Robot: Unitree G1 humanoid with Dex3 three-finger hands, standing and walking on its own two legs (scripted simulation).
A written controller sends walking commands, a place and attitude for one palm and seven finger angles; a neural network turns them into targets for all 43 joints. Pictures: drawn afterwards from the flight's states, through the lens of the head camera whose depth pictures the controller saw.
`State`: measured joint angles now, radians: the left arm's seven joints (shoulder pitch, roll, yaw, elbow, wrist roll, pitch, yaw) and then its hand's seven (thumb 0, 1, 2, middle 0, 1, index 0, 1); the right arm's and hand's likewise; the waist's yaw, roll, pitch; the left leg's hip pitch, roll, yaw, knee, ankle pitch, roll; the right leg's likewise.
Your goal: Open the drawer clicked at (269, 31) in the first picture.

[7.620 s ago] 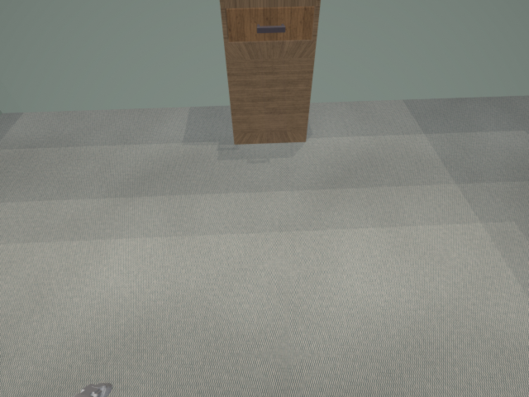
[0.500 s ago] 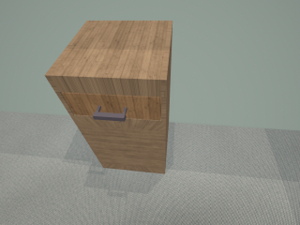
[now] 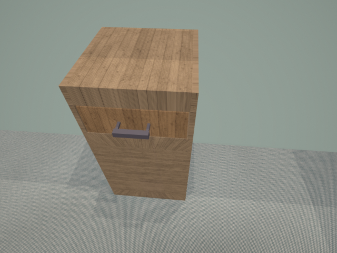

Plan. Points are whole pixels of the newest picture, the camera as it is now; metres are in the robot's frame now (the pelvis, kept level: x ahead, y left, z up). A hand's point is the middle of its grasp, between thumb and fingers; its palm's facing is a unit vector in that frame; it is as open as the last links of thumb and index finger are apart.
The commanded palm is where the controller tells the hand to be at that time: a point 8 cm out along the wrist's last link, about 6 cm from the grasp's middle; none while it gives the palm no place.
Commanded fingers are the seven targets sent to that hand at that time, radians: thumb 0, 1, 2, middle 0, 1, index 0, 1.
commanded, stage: come to a stop and stand still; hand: left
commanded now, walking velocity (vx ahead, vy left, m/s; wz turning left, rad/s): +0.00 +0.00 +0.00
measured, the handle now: (132, 129) +0.53 +0.17 -0.08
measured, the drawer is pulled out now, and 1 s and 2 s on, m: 0.00 0.00 0.00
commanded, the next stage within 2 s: look again from close up in 0.76 s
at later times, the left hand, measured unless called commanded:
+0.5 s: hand out of the picture +0.06 +0.16 -0.17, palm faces +0.02 -0.98 -0.22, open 7.3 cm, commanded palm none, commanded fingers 0.00 0.90 0.90 -0.20 -0.30 -0.20 -0.30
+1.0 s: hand out of the picture +0.04 +0.14 -0.17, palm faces +0.04 -0.98 -0.19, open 7.3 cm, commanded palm none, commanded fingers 0.00 0.90 0.90 -0.20 -0.30 -0.20 -0.30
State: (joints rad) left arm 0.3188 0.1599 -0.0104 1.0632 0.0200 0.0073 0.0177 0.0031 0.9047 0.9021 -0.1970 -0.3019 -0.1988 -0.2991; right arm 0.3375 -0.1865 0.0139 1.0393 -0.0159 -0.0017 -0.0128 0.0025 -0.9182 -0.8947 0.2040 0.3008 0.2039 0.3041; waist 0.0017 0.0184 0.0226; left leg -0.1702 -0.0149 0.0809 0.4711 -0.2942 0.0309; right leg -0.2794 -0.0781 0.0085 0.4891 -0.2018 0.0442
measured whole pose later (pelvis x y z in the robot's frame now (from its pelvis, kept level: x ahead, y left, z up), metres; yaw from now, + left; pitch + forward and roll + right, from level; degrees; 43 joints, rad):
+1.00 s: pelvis +0.05 -0.03 +0.00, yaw +1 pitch -1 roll +0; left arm 0.28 0.15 0.01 1.12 0.01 -0.01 0.03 0.01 0.92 0.90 -0.20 -0.30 -0.20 -0.30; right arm 0.29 -0.13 0.01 1.14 -0.01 -0.02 -0.04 0.00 -0.91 -0.89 0.20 0.30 0.20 0.30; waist 0.00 0.01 0.03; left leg -0.07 0.05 0.05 0.42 -0.33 -0.02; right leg -0.18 -0.02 -0.03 0.46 -0.26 0.01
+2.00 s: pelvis -0.01 -0.05 -0.06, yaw +2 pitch +10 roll +2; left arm 0.36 0.34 -0.08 0.03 1.13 -0.08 0.50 0.00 0.40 0.69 -0.25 -0.61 -0.26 -0.61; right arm 0.02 -0.23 -0.04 0.50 -0.09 0.08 0.03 0.01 -0.91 -0.90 0.20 0.30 0.20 0.30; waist 0.11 0.00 -0.09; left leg -0.63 0.04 0.03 0.94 -0.47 -0.04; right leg -0.74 -0.05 -0.03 0.98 -0.40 -0.02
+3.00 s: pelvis +0.02 -0.02 +0.00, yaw +2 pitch +3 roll +0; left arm -0.11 0.48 -0.03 0.10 0.96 -0.05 0.06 0.00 -0.49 0.31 -0.32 -1.20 -0.32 -1.20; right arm 0.11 -0.23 0.00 0.62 -0.02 0.11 -0.03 0.01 -0.91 -0.89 0.21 0.30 0.21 0.30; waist 0.09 0.08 0.00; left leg -0.23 0.02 0.03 0.48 -0.31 -0.01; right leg -0.32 -0.05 -0.05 0.50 -0.24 0.02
